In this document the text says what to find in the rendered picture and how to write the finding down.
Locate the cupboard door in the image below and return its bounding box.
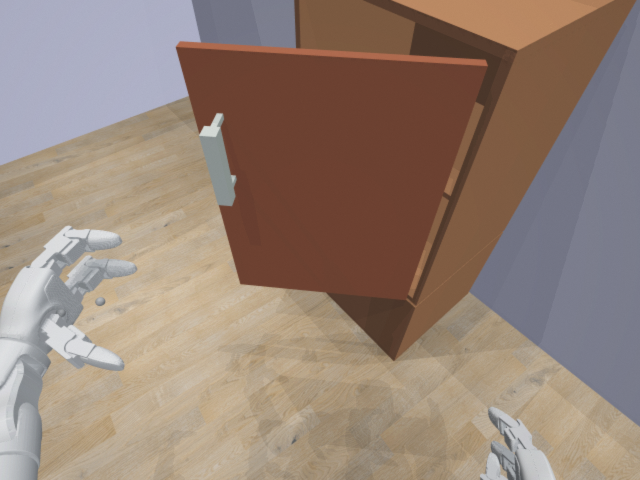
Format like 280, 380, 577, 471
176, 41, 488, 300

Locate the robot left forearm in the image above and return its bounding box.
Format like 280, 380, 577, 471
0, 338, 51, 480

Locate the right robot hand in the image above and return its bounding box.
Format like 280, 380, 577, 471
480, 407, 556, 480

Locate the left robot hand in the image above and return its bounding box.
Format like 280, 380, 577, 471
0, 226, 137, 371

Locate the handle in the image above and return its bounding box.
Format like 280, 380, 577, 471
199, 113, 237, 206

